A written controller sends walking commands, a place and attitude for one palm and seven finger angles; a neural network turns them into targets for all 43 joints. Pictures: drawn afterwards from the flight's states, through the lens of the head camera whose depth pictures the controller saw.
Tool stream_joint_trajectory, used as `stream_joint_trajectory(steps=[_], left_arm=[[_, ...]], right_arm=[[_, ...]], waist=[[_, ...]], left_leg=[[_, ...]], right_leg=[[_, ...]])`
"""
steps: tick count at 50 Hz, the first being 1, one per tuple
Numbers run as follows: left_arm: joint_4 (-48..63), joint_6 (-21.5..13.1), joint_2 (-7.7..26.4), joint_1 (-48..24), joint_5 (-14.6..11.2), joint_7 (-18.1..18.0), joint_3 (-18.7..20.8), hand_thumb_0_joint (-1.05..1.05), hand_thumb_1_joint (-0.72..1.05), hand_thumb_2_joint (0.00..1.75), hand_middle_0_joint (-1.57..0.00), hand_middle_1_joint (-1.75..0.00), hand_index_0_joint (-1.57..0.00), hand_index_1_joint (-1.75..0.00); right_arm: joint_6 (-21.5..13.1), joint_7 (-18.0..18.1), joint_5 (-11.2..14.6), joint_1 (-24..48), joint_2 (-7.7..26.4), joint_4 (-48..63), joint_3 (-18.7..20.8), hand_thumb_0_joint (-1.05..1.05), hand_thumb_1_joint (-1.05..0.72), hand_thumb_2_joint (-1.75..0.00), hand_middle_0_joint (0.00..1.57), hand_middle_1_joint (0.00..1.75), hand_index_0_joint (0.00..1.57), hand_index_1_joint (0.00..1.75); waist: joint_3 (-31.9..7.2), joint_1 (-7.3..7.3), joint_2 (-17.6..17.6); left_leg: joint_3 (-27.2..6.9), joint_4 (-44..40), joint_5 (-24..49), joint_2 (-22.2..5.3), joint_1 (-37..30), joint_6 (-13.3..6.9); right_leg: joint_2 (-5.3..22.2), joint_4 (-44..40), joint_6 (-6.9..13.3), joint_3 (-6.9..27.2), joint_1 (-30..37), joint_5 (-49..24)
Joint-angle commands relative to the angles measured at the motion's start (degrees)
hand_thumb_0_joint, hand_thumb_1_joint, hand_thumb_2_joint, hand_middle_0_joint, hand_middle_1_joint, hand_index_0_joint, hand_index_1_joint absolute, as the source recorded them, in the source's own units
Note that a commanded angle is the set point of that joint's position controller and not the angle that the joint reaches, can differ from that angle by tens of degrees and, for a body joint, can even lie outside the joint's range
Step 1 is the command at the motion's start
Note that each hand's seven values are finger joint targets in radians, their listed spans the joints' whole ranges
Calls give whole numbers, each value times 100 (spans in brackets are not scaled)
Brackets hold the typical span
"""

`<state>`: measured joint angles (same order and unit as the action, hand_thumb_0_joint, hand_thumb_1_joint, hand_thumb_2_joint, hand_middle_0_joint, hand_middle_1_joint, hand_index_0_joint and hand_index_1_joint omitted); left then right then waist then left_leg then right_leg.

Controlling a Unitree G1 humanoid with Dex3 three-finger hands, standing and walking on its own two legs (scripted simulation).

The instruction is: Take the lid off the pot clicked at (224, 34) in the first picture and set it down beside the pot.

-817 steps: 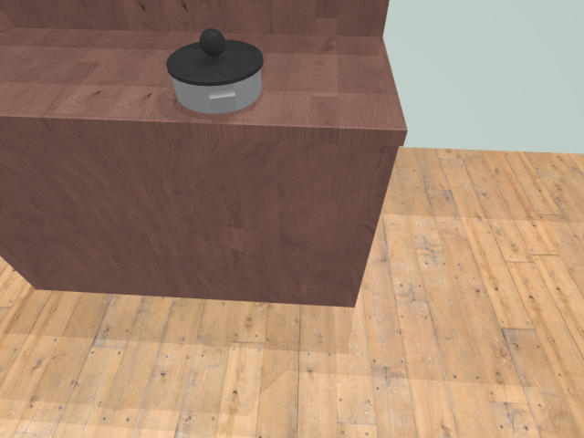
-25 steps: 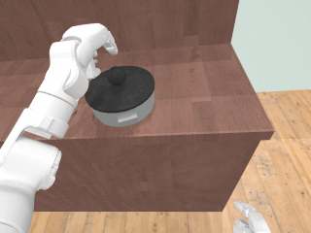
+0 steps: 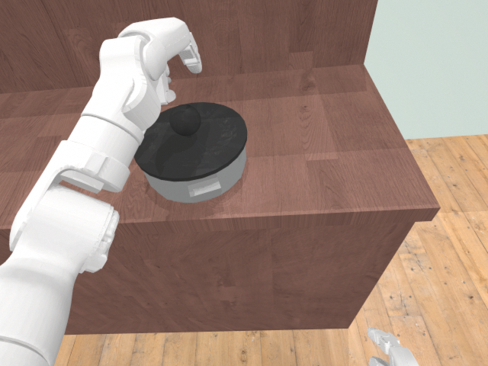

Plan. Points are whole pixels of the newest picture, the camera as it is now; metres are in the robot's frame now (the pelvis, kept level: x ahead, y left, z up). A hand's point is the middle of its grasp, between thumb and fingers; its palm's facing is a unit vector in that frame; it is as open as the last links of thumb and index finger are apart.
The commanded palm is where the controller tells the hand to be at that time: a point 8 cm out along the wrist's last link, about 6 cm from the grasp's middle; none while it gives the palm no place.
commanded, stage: move the open hand above the knob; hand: left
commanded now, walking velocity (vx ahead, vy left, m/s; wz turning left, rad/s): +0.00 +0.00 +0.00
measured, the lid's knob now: (185, 120) +0.48 +0.10 +0.17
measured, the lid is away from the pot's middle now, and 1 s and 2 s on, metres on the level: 0.00 0.00 0.00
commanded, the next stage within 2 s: lower the open fingers around the knob in 1.28 s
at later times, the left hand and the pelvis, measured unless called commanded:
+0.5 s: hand (176, 88) +0.45 +0.09 +0.25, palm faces -0.11 -0.02 -0.99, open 10.2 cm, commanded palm +0.42 +0.10 +0.32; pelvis -0.01 +0.01 +0.00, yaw +0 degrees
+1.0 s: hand (158, 84) +0.44 +0.11 +0.26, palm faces -0.09 -0.06 -0.99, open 10.2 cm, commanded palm +0.40 +0.11 +0.32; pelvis +0.00 -0.01 +0.00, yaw +0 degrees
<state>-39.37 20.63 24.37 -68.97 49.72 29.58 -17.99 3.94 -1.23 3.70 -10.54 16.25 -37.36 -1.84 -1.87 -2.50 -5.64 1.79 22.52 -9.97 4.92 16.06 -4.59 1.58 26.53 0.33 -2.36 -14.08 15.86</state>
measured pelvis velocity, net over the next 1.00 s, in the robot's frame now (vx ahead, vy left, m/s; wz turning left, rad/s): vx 0.00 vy -0.01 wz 0.00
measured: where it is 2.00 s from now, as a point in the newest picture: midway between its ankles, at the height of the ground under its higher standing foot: outside the picture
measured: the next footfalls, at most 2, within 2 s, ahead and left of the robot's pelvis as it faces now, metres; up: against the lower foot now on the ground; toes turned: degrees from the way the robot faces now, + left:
none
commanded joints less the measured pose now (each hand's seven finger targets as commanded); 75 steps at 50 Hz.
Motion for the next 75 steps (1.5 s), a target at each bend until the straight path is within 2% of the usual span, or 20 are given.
stream_joint_trajectory(steps=[1,3,11,18,23,24,31,33,38,39,42,46,48,49,53,54,59,63,69,75], left_arm=[[802,26,899,-2729,211,-321,416,0,-45,174,-87,-8,-87,-8],[870,12,613,-2506,-4,-335,287,0,-45,174,-87,-8,-87,-8],[1103,-49,1359,-3759,196,-701,777,0,-45,174,-87,-8,-87,-8],[338,71,156,-2512,-23,-742,57,0,-45,174,-87,-8,-87,-8],[1639,-98,681,-3823,-14,-829,253,0,-45,174,-87,-8,-87,-8],[1793,-119,1128,-4118,179,-872,485,0,-45,174,-87,-8,-87,-8],[148,130,889,-2543,126,-886,632,0,-45,174,-87,-8,-87,-8],[383,95,602,-2195,-24,-822,435,0,-45,174,-87,-8,-87,-8],[1996,1,825,-2884,13,-693,350,0,-45,174,-87,-8,-87,-8],[2178,8,1372,-3080,155,-697,702,0,-45,174,-87,-8,-87,-8],[1794,96,1778,-3022,150,-669,983,0,-45,174,-87,-8,-87,-8],[974,219,1135,-2134,71,-536,546,0,-45,174,-87,-8,-87,-8],[1252,170,808,-1806,-101,-440,338,0,-45,174,-87,-8,-87,-8],[1549,169,1116,-1842,28,-410,538,0,-45,174,-87,-8,-87,-8],[2793,14,967,-2679,-106,-314,223,0,-45,174,-87,-8,-87,-8],[2783,29,1462,-3021,68,-336,530,0,-45,174,-87,-8,-87,-8],[1293,122,1745,-2906,12,-420,856,0,-45,174,-87,-8,-87,-8],[1079,125,754,-2156,-96,-332,201,0,-45,174,-87,-8,-87,-8],[1821,14,1406,-3064,120,-304,542,0,-45,174,-87,-8,-87,-8],[539,62,1413,-2656,44,-306,687,0,-45,174,-87,-8,-87,-8]], right_arm=[[-252,-75,43,539,527,842,226,0,-90,-90,20,30,20,30],[-152,-108,46,473,606,838,274,0,-90,-90,20,30,20,30],[-319,-9,-4,508,500,738,189,0,-90,-90,20,30,20,30],[-51,-108,39,579,555,792,206,0,-90,-90,20,30,20,30],[-171,-56,26,679,485,938,194,0,-90,-90,20,30,20,30],[-244,-55,17,710,452,942,170,0,-90,-90,20,30,20,30],[-106,-23,4,630,530,720,105,0,-90,-90,20,30,20,30],[-25,-38,16,706,570,860,139,0,-90,-90,20,30,20,30],[-17,-75,72,999,463,1148,158,0,-90,-90,20,30,20,30],[-70,-63,57,1029,436,1132,149,0,-90,-90,20,30,20,30],[-114,36,27,991,467,969,91,0,-90,-90,20,30,20,30],[-20,25,91,1033,491,899,49,0,-90,-90,20,30,20,30],[33,-10,122,1065,548,1001,113,0,-90,-90,20,30,20,30],[20,-28,123,1176,507,1073,95,0,-90,-90,20,30,20,30],[-15,-51,136,1285,431,1240,136,0,-90,-90,20,30,20,30],[-52,-47,127,1252,413,1154,111,0,-90,-90,20,30,20,30],[-85,95,107,1064,485,805,26,0,-90,-90,20,30,20,30],[-15,21,113,1085,525,915,92,0,-90,-90,20,30,20,30],[-47,32,102,1109,451,1030,76,0,-90,-90,20,30,20,30],[-101,140,50,809,536,816,67,0,-90,-90,20,30,20,30]], waist=[[-2286,54,906],[-2153,14,952],[-2539,66,895],[-1709,30,1037],[-2682,-8,641],[-2950,38,551],[-1748,188,1386],[-1872,185,1207],[-2657,118,810],[-2794,175,886],[-2448,205,997],[-1551,166,1246],[-1614,134,1090],[-1968,229,1005],[-2654,35,620],[-2731,78,669],[-1810,122,1036],[-1858,83,873],[-2471,80,920],[-1731,97,1181]], left_leg=[[-507,123,2192,-184,-1566,32],[-531,106,2191,-203,-1550,37],[-601,-19,1754,-232,-1695,99],[-510,-69,1374,-257,-1313,149],[-623,29,1720,-240,-1842,117],[-638,24,1756,-245,-1929,131],[-379,-149,1264,-220,-971,127],[-340,-93,1330,-190,-998,104],[-381,126,2025,-181,-1520,3],[-370,141,1969,-160,-1548,-15],[-298,67,1748,-107,-1254,-30],[-229,-6,1338,-132,-878,35],[-231,44,1316,-119,-979,11],[-239,90,1461,-115,-1106,9],[-344,320,1935,-67,-1660,-63],[-375,279,1893,-79,-1641,-45],[-325,7,982,-70,-970,22],[-334,91,1151,-98,-1110,39],[-363,112,1266,-85,-1282,-19],[-344,-42,879,-80,-848,-13]], right_leg=[[-201,-108,206,35,87,-1985],[-193,-204,213,-10,42,-1908],[-239,-119,254,10,82,-1560],[-204,-261,262,-77,-303,-1192],[-190,-181,278,20,64,-1426],[-221,-115,277,64,137,-1470],[-199,-205,260,-18,126,-1453],[-140,-241,252,15,300,-1611],[-112,-165,241,132,638,-2183],[-138,-134,221,193,731,-2254],[-137,-148,207,203,770,-2342],[-124,-229,186,86,311,-1980],[-99,-293,193,86,348,-1969],[-88,-191,195,148,532,-2099],[-95,-148,200,175,600,-2392],[-142,-89,196,206,608,-2359],[-138,-218,184,130,358,-1709],[-104,-221,214,83,259,-1724],[-133,-141,190,172,552,-1880],[-155,-256,174,106,350,-1596]])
